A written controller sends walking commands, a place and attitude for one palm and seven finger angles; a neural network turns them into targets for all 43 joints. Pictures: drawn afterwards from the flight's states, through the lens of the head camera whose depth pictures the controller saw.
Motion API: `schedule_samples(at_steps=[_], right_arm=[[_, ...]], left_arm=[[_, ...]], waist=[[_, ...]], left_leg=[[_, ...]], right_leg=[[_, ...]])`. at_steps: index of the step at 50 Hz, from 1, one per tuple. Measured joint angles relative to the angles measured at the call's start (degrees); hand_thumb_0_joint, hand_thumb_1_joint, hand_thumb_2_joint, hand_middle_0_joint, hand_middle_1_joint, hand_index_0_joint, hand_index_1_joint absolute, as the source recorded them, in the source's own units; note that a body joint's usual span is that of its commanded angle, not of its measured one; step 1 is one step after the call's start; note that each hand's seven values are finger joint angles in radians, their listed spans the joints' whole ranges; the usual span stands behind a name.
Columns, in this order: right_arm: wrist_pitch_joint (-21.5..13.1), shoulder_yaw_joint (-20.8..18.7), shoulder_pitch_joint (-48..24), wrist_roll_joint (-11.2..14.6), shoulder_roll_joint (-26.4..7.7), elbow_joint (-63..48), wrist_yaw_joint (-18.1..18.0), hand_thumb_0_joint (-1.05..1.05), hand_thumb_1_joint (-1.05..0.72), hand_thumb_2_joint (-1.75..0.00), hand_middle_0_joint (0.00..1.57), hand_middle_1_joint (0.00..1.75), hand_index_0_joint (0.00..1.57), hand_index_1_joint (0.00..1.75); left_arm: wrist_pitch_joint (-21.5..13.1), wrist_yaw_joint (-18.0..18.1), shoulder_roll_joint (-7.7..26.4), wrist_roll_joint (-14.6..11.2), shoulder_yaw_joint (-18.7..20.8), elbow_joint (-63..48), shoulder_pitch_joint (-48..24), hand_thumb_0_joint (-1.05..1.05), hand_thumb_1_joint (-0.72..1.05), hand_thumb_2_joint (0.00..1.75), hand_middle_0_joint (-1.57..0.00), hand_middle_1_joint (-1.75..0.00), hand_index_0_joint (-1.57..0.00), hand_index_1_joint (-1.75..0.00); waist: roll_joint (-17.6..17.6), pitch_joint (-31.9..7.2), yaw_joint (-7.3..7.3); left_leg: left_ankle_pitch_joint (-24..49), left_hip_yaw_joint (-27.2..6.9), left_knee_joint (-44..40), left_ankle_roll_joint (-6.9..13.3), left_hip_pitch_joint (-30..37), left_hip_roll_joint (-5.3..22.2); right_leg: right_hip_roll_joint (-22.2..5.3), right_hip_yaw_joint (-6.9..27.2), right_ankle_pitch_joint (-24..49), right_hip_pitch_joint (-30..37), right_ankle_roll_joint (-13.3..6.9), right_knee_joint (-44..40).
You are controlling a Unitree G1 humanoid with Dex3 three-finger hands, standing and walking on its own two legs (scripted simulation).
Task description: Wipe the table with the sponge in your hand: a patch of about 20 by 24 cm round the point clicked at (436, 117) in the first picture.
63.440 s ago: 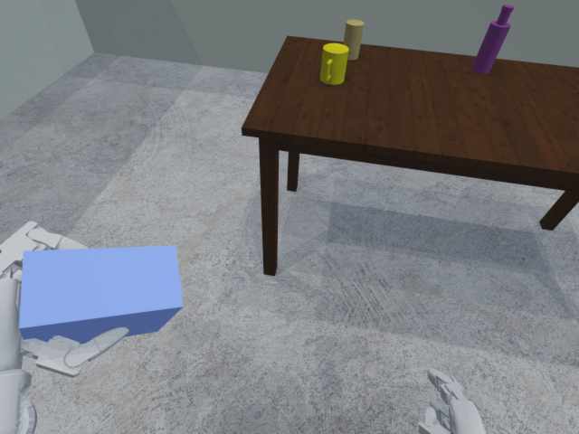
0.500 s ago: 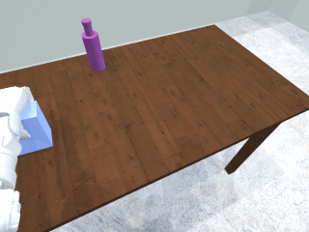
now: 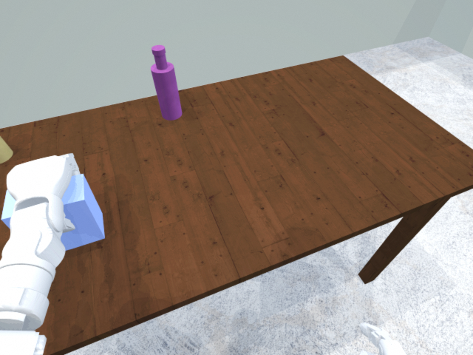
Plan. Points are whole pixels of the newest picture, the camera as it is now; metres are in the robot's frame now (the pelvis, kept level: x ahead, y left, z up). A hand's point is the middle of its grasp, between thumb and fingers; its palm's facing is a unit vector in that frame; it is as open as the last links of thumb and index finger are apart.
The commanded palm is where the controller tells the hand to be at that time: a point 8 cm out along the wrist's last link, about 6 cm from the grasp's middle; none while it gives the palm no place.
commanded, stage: wipe back along the first lane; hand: left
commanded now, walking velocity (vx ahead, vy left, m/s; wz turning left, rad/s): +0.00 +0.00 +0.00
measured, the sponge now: (64, 223) +0.33 +0.37 +0.00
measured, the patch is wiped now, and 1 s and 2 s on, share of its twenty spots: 1.00 1.00 1.00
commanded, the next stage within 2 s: lift the sponge slowly off the table in 1.00 s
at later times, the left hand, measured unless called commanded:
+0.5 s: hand (60, 220) +0.30 +0.33 +0.07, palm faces +0.00 -0.04 -1.00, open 10.5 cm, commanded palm +0.25 +0.31 +0.10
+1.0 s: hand (60, 245) +0.25 +0.31 +0.07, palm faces +0.05 -0.06 -1.00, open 10.5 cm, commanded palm +0.20 +0.28 +0.10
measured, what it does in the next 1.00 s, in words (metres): stands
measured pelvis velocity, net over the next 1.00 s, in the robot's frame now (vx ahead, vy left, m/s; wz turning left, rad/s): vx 0.01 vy -0.01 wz -0.01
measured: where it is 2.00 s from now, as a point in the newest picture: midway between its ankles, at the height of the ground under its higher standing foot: outside the picture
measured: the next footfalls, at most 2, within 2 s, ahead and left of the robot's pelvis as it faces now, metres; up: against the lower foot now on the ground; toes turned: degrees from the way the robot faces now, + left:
none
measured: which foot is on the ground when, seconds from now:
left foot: down 0.00-1.00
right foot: down 0.00-1.00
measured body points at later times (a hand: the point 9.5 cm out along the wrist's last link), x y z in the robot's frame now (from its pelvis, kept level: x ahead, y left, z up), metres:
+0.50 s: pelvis +0.01 -0.01 +0.00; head +0.01 -0.03 +0.45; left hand +0.29 +0.33 +0.12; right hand +0.19 -0.25 -0.10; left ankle -0.03 +0.07 -0.73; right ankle -0.01 -0.14 -0.73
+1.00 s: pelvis +0.01 -0.01 +0.00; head +0.00 -0.04 +0.45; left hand +0.25 +0.30 +0.13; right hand +0.22 -0.24 -0.09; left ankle -0.03 +0.07 -0.73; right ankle -0.01 -0.14 -0.73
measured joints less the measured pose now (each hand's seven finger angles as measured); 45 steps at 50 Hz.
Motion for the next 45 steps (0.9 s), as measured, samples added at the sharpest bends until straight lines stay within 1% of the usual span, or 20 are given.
schedule_samples(at_steps=[4, 7, 10, 16, 34, 39, 45], right_arm=[[-0.31, -0.15, -0.04, -0.08, -0.14, -0.10, 0.02, 0.01, -0.91, -0.90, 0.20, 0.30, 0.20, 0.30], [-0.51, -0.31, 0.03, -0.10, -0.30, -0.04, 0.07, 0.01, -0.91, -0.90, 0.20, 0.30, 0.20, 0.30], [-0.61, -0.39, -0.07, -0.12, -0.47, 0.16, 0.05, 0.01, -0.91, -0.90, 0.20, 0.30, 0.20, 0.30], [-1.04, -0.28, -0.85, -0.13, -0.58, 0.59, -0.25, 0.01, -0.91, -0.90, 0.20, 0.30, 0.20, 0.29], [-2.72, 0.03, -3.79, -0.53, -0.45, 0.10, -0.10, 0.01, -0.91, -0.90, 0.20, 0.30, 0.20, 0.29], [-2.79, 0.06, -4.52, -0.57, -0.41, 0.11, -0.22, 0.01, -0.91, -0.90, 0.20, 0.30, 0.20, 0.29], [-2.90, 0.23, -5.20, -0.64, -0.24, 0.11, -0.37, 0.01, -0.91, -0.90, 0.20, 0.30, 0.20, 0.29]], left_arm=[[0.45, 0.22, -0.36, -0.11, 0.23, -2.47, 2.21, 0.00, -0.51, 1.00, -0.67, -1.39, -0.65, -1.48], [0.98, 0.59, -0.75, -0.79, 0.47, -5.00, 4.65, 0.00, -0.51, 1.00, -0.67, -1.39, -0.65, -1.48], [2.06, 0.73, -1.34, -1.25, 0.38, -7.34, 6.47, 0.00, -0.50, 1.00, -0.67, -1.39, -0.64, -1.48], [4.10, 0.62, -2.40, -1.19, -0.46, -10.08, 8.40, 0.00, -0.50, 1.00, -0.67, -1.39, -0.64, -1.48], [4.86, 0.68, -3.80, -2.99, 0.88, -22.16, 19.89, 0.00, -0.50, 1.00, -0.66, -1.39, -0.64, -1.48], [5.76, 0.82, -4.21, -3.52, 0.69, -25.88, 23.01, 0.00, -0.50, 1.00, -0.67, -1.39, -0.64, -1.48], [7.27, 0.74, -4.94, -3.41, -0.04, -28.78, 25.07, 0.00, -0.50, 1.00, -0.67, -1.39, -0.64, -1.48]], waist=[[0.20, 0.02, 0.09], [0.44, -0.06, 0.20], [0.60, 0.14, 0.43], [0.87, 0.53, 0.95], [1.51, 0.84, 1.88], [1.54, 1.11, 2.17], [1.51, 1.47, 2.52]], left_leg=[[-0.01, 0.02, -0.06, -0.15, 0.32, 0.13], [-0.06, 0.06, -0.22, -0.25, 0.80, 0.21], [-0.11, -0.01, -0.36, -0.35, 1.40, 0.24], [-0.15, -0.23, -0.63, -0.56, 2.40, 0.31], [-0.52, 0.19, -1.87, -1.09, 5.64, 0.83], [-0.50, 0.35, -2.21, -1.09, 6.58, 0.86], [-0.34, 0.45, -2.52, -1.05, 7.38, 0.80]], right_leg=[[0.12, 0.02, 0.00, 0.26, -0.03, 0.00], [0.19, 0.09, -0.05, 0.67, 0.01, -0.05], [0.22, 0.02, -0.20, 1.20, -0.02, -0.01], [0.28, -0.18, -0.48, 2.05, -0.24, 0.11], [0.79, 0.34, -1.07, 4.59, -0.70, -0.11], [0.81, 0.52, -1.09, 5.40, -0.70, -0.25], [0.74, 0.63, -0.98, 6.12, -0.68, -0.43]])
